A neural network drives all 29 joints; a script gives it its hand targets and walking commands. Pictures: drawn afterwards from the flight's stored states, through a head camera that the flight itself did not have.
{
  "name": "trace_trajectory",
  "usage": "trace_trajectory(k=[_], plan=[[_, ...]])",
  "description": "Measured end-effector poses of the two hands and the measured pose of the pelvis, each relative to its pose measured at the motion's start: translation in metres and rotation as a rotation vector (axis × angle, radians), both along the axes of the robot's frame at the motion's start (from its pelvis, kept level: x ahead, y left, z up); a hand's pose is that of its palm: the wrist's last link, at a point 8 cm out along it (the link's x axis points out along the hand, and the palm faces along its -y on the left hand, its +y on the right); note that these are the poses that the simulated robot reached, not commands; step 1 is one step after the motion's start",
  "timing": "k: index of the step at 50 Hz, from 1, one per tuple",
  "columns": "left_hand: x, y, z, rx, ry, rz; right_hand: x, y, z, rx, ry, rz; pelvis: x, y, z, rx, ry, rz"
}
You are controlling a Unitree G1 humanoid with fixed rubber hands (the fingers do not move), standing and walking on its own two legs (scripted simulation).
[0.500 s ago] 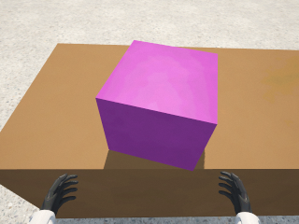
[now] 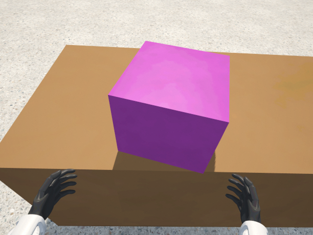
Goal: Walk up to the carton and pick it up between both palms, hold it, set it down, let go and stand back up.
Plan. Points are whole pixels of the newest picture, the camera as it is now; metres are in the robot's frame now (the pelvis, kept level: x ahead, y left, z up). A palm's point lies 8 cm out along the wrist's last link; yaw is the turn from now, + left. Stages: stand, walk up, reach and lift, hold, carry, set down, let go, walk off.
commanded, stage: reach and lift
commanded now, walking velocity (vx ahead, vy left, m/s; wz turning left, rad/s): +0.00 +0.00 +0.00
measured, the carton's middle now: (173, 104) +0.49 +0.00 +0.04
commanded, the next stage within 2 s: none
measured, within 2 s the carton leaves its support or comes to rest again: neither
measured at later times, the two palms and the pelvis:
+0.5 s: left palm (52, 166) +0.23 +0.28 +0.05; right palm (252, 181) +0.24 -0.19 +0.05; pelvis +0.02 +0.01 +0.00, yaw -1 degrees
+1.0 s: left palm (67, 122) +0.33 +0.27 +0.11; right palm (263, 155) +0.29 -0.21 +0.09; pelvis +0.02 -0.01 +0.00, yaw -1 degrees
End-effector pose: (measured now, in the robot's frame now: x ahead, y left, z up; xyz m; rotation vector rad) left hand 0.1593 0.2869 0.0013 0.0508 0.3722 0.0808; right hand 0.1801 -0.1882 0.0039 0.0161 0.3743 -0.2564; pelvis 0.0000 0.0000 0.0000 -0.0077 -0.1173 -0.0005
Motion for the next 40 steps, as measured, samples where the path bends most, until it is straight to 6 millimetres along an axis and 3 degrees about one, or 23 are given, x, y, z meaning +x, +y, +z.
trace_trajectory(k=[10, 18, 40], plan=[[0.024, 0.006, 0.018, -0.006, -0.077, -0.040, 0.022, 0.010, 0.017, 0.024, -0.046, -0.015, 0.002, 0.011, -0.001, -0.007, 0.005, -0.002], [0.049, 0.002, 0.032, -0.009, -0.086, -0.054, 0.041, 0.004, 0.030, 0.023, -0.056, -0.006, 0.010, 0.015, 0.000, -0.008, 0.020, -0.010], [0.130, -0.016, 0.083, 0.016, -0.102, -0.069, 0.087, -0.022, 0.070, 0.020, -0.104, 0.023, 0.026, -0.006, 0.004, 0.005, 0.053, -0.011]])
